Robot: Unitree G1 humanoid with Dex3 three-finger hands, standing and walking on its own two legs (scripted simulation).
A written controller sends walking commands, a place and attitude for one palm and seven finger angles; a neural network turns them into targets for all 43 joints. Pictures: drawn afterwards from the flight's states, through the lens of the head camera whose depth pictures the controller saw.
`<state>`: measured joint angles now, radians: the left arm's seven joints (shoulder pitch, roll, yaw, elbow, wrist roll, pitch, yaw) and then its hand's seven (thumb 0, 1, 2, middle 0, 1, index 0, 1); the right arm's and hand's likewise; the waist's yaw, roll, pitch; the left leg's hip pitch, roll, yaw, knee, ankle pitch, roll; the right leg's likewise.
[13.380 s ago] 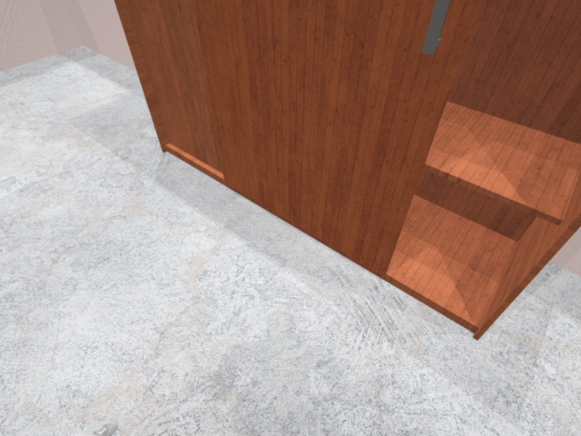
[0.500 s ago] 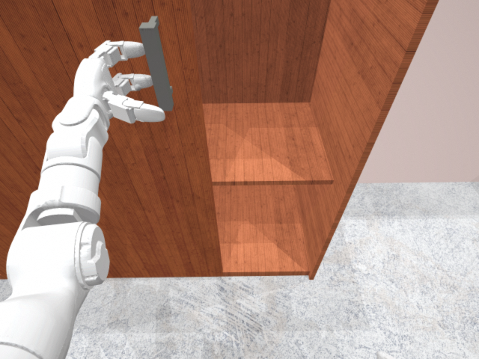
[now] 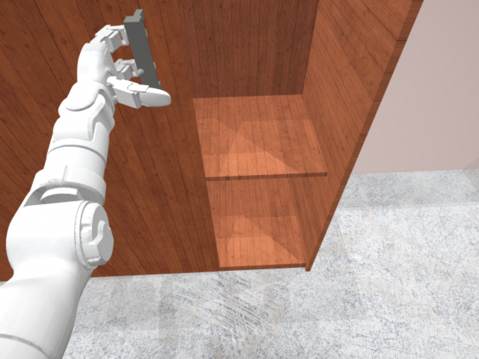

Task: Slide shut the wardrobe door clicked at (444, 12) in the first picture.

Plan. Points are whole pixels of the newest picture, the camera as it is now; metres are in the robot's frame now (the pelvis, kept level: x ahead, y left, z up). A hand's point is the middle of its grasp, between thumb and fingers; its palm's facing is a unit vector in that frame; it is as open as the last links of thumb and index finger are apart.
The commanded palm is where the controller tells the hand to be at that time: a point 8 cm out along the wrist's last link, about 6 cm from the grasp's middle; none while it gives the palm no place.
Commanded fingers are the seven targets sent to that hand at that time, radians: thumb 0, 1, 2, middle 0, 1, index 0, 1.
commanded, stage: feel for the door with the fingertips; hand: left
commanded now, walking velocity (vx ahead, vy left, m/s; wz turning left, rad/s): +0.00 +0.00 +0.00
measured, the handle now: (147, 60) +0.55 +0.14 +0.24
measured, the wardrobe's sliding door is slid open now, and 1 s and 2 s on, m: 0.38 0.38 0.38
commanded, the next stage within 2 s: slide the fingers in behind the handle in 0.08 s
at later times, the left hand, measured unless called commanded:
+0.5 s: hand (129, 72) +0.49 +0.15 +0.24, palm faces +0.02 -1.00 -0.01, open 13.9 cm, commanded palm +0.47 +0.20 +0.23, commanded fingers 0.00 -0.50 0.30 -0.30 -1.20 -0.30 -1.20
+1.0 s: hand (149, 73) +0.50 +0.12 +0.24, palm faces +0.02 -1.00 -0.01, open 14.0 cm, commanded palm +0.47 +0.18 +0.23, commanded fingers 0.00 -0.50 0.30 -0.30 -1.20 -0.30 -1.20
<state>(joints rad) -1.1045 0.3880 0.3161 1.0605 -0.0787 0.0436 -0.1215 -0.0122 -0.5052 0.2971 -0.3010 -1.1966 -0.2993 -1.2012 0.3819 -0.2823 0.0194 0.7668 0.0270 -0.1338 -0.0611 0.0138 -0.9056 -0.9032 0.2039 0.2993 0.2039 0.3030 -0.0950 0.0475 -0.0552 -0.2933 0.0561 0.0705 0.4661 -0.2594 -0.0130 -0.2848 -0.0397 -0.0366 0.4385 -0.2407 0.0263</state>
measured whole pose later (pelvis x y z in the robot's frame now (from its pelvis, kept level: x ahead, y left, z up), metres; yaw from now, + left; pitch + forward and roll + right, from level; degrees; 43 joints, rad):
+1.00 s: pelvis +0.00 +0.00 +0.00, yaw +0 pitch +6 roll +0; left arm -1.11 0.35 0.30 1.03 -0.07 0.07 -0.08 -0.01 -0.50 0.30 -0.30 -1.20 -0.30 -1.20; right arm 0.34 -0.27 0.02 0.73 0.02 -0.12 -0.05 0.01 -0.91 -0.90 0.20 0.30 0.20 0.30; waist -0.08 0.05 -0.06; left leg -0.30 0.06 0.07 0.47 -0.26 -0.02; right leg -0.29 -0.04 -0.04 0.44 -0.25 0.02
